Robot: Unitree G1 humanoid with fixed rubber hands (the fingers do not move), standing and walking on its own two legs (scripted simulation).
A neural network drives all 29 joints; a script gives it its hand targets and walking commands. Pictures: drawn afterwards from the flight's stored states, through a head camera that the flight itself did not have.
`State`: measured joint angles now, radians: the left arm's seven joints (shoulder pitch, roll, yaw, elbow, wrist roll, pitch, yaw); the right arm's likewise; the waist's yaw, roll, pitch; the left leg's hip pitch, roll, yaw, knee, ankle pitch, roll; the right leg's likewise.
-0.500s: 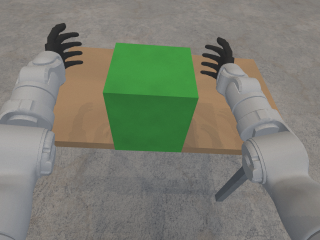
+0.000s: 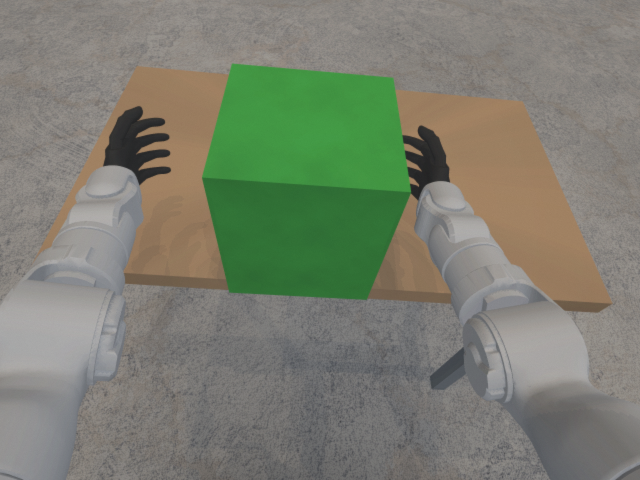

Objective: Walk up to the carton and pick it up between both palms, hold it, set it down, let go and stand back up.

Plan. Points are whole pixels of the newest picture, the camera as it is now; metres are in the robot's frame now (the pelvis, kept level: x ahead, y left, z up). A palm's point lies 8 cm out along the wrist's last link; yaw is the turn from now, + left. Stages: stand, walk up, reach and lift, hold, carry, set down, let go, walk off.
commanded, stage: reach and lift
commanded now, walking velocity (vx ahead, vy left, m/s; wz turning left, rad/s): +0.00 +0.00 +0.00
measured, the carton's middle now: (305, 192) +0.47 +0.03 +0.05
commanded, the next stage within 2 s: none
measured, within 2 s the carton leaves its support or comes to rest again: neither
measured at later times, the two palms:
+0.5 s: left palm (161, 183) +0.45 +0.22 +0.08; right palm (422, 199) +0.45 -0.12 +0.08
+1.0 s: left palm (184, 179) +0.45 +0.19 +0.09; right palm (416, 207) +0.44 -0.11 +0.08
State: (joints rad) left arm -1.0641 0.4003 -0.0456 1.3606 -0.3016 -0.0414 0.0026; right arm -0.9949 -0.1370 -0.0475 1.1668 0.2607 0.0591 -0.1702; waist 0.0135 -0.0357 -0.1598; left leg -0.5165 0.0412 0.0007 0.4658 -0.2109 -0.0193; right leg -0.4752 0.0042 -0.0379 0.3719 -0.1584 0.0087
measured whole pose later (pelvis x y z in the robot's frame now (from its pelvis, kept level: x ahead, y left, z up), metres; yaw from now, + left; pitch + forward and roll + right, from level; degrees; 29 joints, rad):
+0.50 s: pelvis -0.01 +0.00 -0.01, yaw -1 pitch +21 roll -1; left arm -1.13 0.31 -0.02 1.53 -0.28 -0.25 -0.01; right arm -1.03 -0.11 -0.05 1.25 0.21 -0.09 -0.14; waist 0.00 -0.03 -0.23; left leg -0.69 0.03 0.01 0.52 -0.21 -0.01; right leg -0.66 -0.01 -0.02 0.46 -0.17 0.02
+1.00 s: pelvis +0.01 +0.01 +0.01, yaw -1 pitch +13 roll -1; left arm -1.01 0.11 0.56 1.26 0.31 -0.21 -0.03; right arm -0.86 0.14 -0.68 0.92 -0.46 -0.12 -0.08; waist 0.04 -0.02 -0.08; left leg -0.39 0.01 0.04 0.33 -0.16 0.01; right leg -0.38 -0.02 -0.01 0.26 -0.11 0.03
